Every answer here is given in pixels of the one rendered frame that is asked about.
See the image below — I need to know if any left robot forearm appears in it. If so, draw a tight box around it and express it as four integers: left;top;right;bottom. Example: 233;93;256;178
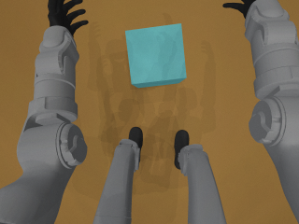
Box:
17;25;79;163

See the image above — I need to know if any robot right hand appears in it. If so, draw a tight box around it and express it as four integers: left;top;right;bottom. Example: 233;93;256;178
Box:
222;0;256;18

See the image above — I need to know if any carton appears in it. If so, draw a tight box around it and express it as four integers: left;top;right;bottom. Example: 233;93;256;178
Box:
125;23;187;88

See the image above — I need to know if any right robot forearm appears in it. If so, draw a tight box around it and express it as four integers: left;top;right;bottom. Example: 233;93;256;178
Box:
244;0;299;100

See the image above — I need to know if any robot left hand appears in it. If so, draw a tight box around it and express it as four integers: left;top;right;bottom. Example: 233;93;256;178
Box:
48;0;89;37

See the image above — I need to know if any left robot upper arm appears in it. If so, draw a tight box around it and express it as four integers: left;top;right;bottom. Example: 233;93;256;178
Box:
0;122;88;224

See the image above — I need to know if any right robot shin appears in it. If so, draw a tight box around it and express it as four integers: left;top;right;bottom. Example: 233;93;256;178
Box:
178;144;208;167

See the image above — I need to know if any left robot shin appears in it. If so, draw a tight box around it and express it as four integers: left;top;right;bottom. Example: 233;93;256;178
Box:
114;139;138;154

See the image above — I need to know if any robot shin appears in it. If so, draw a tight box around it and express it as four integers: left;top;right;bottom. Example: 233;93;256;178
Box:
178;144;208;167
114;139;138;154

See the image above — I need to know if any right robot upper arm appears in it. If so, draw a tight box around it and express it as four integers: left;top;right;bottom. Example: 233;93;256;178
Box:
249;95;299;224

